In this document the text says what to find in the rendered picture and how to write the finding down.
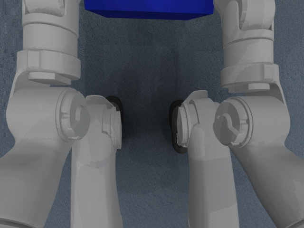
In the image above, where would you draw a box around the robot left foot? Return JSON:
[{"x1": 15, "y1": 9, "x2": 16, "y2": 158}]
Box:
[{"x1": 106, "y1": 96, "x2": 124, "y2": 150}]

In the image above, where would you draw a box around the robot left shin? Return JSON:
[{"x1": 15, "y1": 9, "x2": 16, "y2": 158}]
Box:
[{"x1": 85, "y1": 95, "x2": 114, "y2": 109}]

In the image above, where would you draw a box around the carton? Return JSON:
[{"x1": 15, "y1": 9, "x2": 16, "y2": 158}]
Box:
[{"x1": 84, "y1": 0, "x2": 214, "y2": 20}]

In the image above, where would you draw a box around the left robot forearm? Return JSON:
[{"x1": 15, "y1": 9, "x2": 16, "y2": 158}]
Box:
[{"x1": 6, "y1": 0, "x2": 81, "y2": 125}]

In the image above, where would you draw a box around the right robot upper arm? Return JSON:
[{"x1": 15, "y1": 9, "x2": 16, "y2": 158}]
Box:
[{"x1": 213, "y1": 96, "x2": 304, "y2": 228}]

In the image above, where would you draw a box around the right robot forearm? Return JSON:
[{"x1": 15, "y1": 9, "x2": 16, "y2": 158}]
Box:
[{"x1": 213, "y1": 0, "x2": 288, "y2": 110}]

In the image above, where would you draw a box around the left robot upper arm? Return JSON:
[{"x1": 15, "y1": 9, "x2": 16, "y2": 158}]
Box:
[{"x1": 0, "y1": 86, "x2": 91, "y2": 228}]

